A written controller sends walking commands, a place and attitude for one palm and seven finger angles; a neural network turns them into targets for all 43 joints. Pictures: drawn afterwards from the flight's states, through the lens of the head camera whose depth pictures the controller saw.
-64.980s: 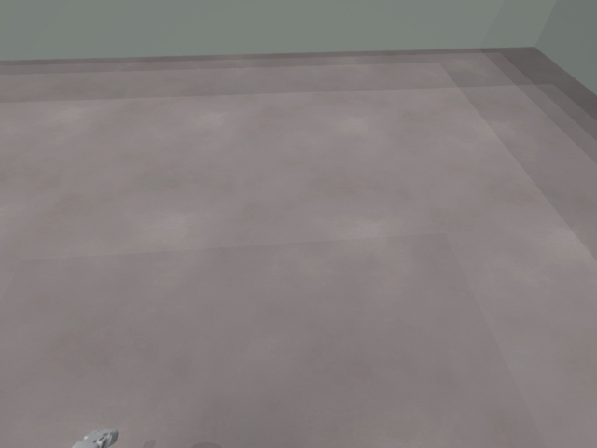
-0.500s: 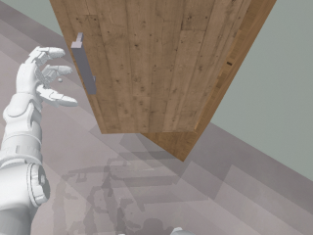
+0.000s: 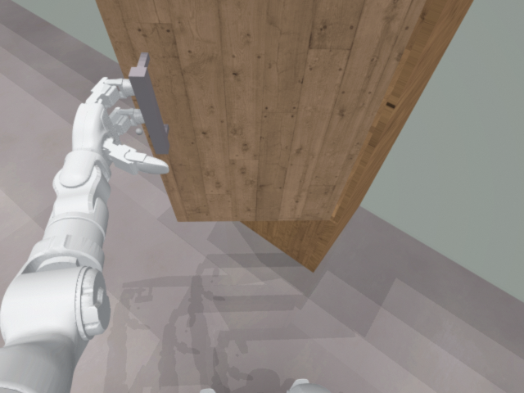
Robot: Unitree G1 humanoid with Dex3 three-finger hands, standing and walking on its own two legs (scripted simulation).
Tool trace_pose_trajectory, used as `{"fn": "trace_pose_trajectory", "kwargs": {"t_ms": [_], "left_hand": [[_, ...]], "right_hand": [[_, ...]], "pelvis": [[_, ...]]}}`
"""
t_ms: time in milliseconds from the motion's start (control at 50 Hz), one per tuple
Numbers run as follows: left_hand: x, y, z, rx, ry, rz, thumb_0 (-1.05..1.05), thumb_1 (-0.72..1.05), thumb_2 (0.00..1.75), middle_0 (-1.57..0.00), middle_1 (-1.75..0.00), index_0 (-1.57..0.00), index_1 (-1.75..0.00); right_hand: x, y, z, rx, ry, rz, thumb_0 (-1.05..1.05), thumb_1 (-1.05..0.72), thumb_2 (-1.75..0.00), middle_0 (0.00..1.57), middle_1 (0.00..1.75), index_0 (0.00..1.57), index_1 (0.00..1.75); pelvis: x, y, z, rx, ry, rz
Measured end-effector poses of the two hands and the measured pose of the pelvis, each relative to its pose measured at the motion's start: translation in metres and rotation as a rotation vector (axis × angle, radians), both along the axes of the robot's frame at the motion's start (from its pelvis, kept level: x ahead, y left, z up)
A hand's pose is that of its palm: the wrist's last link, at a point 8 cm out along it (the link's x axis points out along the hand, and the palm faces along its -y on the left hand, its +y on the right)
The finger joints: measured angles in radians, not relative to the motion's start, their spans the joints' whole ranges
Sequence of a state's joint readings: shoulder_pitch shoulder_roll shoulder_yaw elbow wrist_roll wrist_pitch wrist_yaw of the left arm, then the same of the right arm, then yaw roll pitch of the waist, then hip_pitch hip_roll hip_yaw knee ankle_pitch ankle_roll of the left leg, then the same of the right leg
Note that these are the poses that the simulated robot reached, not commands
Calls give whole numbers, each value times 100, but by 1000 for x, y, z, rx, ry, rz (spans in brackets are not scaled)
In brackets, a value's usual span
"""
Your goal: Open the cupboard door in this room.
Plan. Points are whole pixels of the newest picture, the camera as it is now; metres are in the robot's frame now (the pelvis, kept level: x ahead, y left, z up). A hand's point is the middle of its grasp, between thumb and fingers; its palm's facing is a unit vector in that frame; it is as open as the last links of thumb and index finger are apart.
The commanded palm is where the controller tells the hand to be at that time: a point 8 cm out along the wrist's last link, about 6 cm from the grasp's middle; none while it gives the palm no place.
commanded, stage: slide the fingers in behind the handle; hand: left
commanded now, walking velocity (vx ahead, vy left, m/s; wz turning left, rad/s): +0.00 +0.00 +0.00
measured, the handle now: (154, 107) +0.53 +0.15 +0.12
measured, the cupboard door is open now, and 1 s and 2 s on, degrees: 39 39 43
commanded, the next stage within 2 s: close the thumb around the handle in 0.86 s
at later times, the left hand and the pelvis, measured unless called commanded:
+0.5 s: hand (163, 131) +0.48 +0.13 +0.11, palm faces -0.01 -1.00 -0.01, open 14.0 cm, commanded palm +0.46 +0.19 +0.11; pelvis +0.00 -0.01 +0.00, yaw +0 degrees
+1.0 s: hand (160, 130) +0.48 +0.14 +0.11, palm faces -0.01 -1.00 -0.01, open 14.0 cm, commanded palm +0.46 +0.19 +0.11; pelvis +0.00 -0.01 +0.00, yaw +0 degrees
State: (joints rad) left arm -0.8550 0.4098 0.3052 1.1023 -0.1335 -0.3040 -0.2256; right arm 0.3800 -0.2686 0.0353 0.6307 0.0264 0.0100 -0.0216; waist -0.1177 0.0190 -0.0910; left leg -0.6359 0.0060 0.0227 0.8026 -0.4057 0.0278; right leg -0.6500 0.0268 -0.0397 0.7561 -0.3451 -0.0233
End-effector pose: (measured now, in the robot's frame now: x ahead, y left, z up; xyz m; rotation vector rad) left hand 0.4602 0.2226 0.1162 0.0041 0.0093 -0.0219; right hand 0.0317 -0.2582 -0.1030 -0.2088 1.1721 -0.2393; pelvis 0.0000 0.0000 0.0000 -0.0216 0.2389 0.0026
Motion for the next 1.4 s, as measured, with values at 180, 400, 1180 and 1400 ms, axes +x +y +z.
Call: {"fn": "trace_pose_trajectory", "kwargs": {"t_ms": [180, 400, 1180, 1400], "left_hand": [[3, -12, -2, 8, 2, 15, -1, -50, 30, -30, -120, -30, -120], [2, -27, -2, 6, 4, 10, -1, -50, 30, -30, -120, -30, -120], [6, -34, -6, 11, 11, 9, -1, -29, 39, -32, -122, -31, -122], [8, -32, -3, 9, 1, 17, 0, 26, 62, -36, -128, -35, -128]], "right_hand": [[-21, -4, -1, 10, 39, -40, 1, -90, -90, 20, 30, 20, 30], [-25, -11, -2, 12, 52, -42, 1, -90, -90, 20, 30, 20, 30], [-15, -7, -3, 16, 30, -30, 1, -90, -90, 20, 30, 20, 30], [-17, -4, -3, 23, 35, -36, 1, -90, -90, 20, 30, 20, 30]], "pelvis": [[1, -5, 1, 6, -3, -14], [0, -11, 2, 8, -6, -9], [1, -9, 1, 9, -2, -9], [3, -7, 1, 9, 0, -16]]}}
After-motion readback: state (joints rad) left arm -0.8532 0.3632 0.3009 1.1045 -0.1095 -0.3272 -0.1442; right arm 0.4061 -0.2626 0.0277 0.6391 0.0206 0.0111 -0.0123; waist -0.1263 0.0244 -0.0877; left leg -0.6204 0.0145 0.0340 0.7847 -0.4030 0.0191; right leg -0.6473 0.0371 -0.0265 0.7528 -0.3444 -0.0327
